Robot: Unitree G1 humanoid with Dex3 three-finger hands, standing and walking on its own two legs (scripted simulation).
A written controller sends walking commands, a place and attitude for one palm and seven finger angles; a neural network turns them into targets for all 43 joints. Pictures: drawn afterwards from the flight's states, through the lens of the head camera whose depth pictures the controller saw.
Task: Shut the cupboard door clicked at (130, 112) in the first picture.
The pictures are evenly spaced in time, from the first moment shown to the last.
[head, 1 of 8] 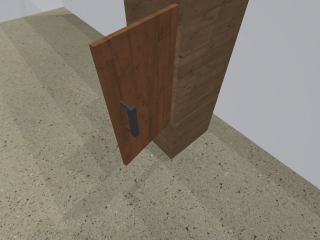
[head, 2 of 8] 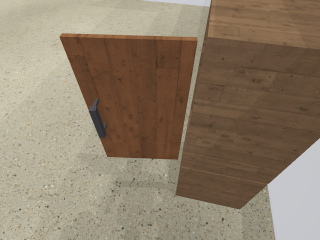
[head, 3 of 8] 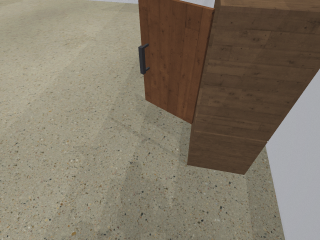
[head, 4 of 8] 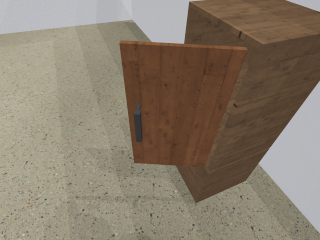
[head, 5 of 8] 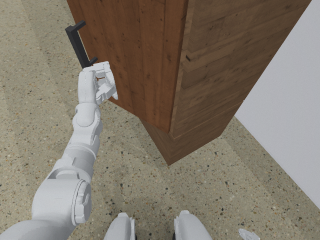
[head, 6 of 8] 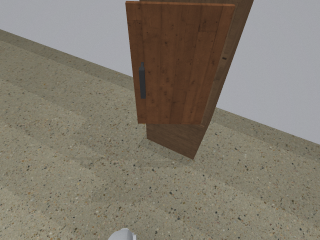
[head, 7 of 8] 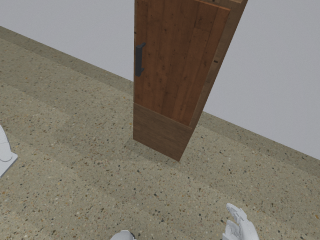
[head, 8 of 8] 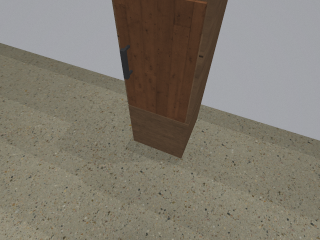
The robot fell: no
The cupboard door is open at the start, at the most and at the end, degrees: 100 100 0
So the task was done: yes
